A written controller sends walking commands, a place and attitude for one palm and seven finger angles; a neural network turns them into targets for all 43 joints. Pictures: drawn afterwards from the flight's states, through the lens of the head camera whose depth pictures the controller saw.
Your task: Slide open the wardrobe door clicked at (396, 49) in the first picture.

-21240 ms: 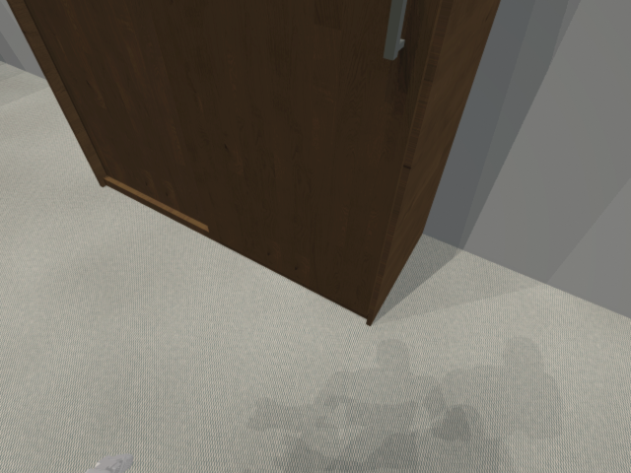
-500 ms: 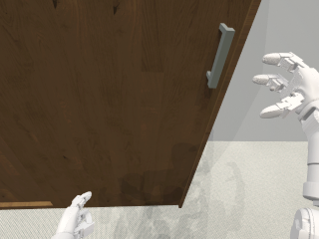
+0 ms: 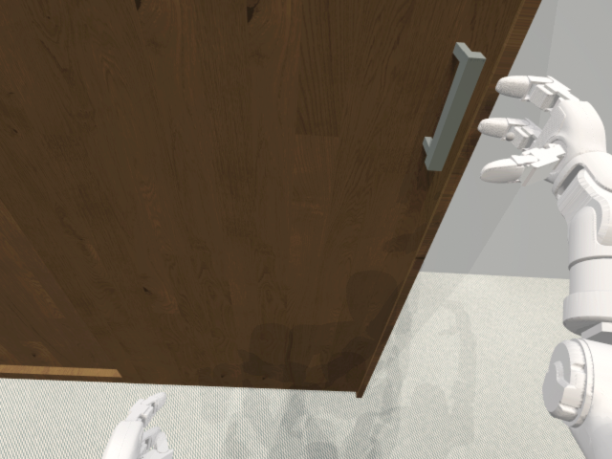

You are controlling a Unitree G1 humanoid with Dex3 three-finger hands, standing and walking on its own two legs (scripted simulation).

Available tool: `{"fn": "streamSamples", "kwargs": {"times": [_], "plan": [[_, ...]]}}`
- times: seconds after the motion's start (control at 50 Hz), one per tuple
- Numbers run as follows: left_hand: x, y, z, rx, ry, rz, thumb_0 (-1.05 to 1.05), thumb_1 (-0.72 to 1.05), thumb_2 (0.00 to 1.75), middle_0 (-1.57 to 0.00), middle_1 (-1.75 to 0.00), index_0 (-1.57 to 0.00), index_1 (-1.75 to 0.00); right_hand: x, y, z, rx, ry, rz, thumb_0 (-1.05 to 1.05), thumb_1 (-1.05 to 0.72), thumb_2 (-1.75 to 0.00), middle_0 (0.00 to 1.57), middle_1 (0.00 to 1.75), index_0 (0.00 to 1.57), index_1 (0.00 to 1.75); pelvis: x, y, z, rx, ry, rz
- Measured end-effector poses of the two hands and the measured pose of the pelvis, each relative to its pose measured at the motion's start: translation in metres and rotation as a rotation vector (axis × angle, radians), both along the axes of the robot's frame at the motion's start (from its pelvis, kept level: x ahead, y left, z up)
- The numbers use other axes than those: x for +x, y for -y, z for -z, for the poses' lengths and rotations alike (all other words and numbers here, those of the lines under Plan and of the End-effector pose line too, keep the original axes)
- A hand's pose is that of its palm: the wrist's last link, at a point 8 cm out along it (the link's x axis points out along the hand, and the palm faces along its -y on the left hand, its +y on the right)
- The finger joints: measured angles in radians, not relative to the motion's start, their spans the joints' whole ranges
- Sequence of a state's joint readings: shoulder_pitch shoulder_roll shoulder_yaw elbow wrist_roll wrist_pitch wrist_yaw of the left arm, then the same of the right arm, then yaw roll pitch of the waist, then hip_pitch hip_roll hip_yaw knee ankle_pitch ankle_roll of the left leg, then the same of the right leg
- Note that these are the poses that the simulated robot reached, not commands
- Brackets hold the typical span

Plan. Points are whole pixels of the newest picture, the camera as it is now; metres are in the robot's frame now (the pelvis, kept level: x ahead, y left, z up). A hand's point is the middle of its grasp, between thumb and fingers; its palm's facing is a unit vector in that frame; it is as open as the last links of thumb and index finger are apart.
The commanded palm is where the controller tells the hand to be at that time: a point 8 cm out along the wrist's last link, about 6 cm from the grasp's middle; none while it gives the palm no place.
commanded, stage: move the hooked fingers beside the handle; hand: right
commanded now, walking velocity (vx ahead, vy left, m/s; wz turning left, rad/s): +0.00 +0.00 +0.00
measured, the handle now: (447, 109) +0.48 -0.12 +0.27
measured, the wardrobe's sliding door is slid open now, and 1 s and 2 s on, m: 0.00 0.00 0.00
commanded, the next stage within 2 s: none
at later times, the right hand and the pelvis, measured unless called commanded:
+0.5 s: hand (526, 149) +0.40 -0.19 +0.26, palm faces -0.03 +1.00 -0.04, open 14.0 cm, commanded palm +0.39 -0.24 +0.27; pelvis +0.00 +0.00 +0.00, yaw -1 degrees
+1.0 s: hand (526, 140) +0.40 -0.19 +0.28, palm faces -0.04 +1.00 -0.02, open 14.0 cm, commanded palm +0.38 -0.23 +0.27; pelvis -0.01 +0.00 +0.00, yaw +0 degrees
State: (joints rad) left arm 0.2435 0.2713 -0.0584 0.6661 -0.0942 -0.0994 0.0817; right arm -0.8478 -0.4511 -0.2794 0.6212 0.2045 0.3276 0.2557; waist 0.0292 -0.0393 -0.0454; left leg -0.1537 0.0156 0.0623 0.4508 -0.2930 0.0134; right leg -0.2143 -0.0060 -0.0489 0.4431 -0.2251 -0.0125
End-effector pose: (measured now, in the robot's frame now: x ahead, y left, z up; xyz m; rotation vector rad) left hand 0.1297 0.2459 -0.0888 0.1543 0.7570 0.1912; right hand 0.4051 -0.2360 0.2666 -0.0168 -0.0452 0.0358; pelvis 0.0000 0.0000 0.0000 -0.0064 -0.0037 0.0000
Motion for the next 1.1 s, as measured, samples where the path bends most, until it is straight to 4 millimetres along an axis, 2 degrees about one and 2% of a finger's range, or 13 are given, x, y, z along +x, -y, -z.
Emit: {"fn": "streamSamples", "kwargs": {"times": [0.1, 0.22, 0.44, 0.62, 0.72, 0.8, 0.9, 0.98, 1.1], "plan": [[-0.014, -0.006, 0.004, 0.001, -0.037, -0.031, 0.01, 0.91, 0.90, -0.21, -0.30, -0.20, -0.30, 0.005, 0.004, 0.001, -0.009, 0.002, 0.012, -0.02, 0.50, -0.30, 0.30, 1.20, 0.30, 1.20, 0.003, 0.001, 0.000, 0.000, -0.004, -0.010], [-0.020, -0.010, 0.005, 0.008, -0.055, -0.040, 0.01, 0.91, 0.90, -0.20, -0.30, -0.20, -0.30, -0.004, 0.008, 0.001, -0.019, 0.044, -0.004, -0.02, 0.50, -0.30, 0.30, 1.20, 0.30, 1.20, 0.007, 0.002, -0.001, 0.000, 0.003, -0.013], [0.012, 0.000, -0.008, 0.018, 0.025, 0.013, 0.01, 0.91, 0.90, -0.20, -0.30, -0.20, -0.30, -0.020, 0.017, 0.008, -0.017, 0.012, 0.017, -0.02, 0.51, -0.30, 0.30, 1.20, 0.30, 1.20, 0.001, 0.003, 0.000, 0.004, 0.014, 0.003], [0.025, 0.016, -0.011, -0.005, 0.067, 0.054, 0.01, 0.91, 0.90, -0.20, -0.30, -0.20, -0.30, -0.018, -0.004, -0.013, -0.001, 0.057, -0.036, -0.02, 0.51, -0.30, 0.30, 1.20, 0.30, 1.20, -0.004, 0.007, 0.000, 0.004, 0.015, 0.010], [0.016, 0.018, -0.008, -0.028, 0.050, 0.035, 0.01, 0.91, 0.90, -0.21, -0.30, -0.21, -0.30, -0.014, -0.001, -0.001, 0.013, -0.012, -0.002, -0.02, 0.51, -0.30, 0.30, 1.20, 0.31, 1.20, -0.004, 0.006, 0.000, 0.001, 0.011, -0.001], [0.003, 0.014, -0.005, -0.024, 0.022, 0.018, 0.01, 0.91, 0.90, -0.21, -0.30, -0.21, -0.30, -0.018, 0.005, 0.007, -0.018, 0.000, 0.027, -0.02, 0.50, -0.30, 0.30, 1.20, 0.30, 1.20, -0.005, 0.006, -0.001, 0.001, 0.018, -0.007], [-0.009, 0.007, -0.003, 0.003, -0.012, 0.011, 0.01, 0.91, 0.90, -0.21, -0.30, -0.20, -0.30, -0.028, 0.005, -0.004, -0.018, 0.082, 0.006, -0.02, 0.50, -0.30, 0.30, 1.20, 0.30, 1.20, -0.006, 0.005, -0.001, 0.003, 0.032, -0.003], [-0.012, 0.003, -0.001, 0.015, -0.020, 0.007, 0.01, 0.91, 0.90, -0.21, -0.30, -0.20, -0.30, -0.028, 0.004, -0.011, -0.005, 0.070, -0.007, -0.02, 0.51, -0.30, 0.30, 1.20, 0.30, 1.20, -0.008, 0.005, -0.001, 0.006, 0.031, 0.003], [-0.012, 0.000, -0.001, 0.008, -0.011, -0.005, 0.01, 0.91, 0.90, -0.20, -0.30, -0.20, -0.30, -0.020, 0.003, 0.002, -0.010, -0.026, 0.007, -0.02, 0.51, -0.30, 0.30, 1.20, 0.30, 1.20, -0.011, 0.005, -0.001, 0.006, 0.017, 0.003]]}}
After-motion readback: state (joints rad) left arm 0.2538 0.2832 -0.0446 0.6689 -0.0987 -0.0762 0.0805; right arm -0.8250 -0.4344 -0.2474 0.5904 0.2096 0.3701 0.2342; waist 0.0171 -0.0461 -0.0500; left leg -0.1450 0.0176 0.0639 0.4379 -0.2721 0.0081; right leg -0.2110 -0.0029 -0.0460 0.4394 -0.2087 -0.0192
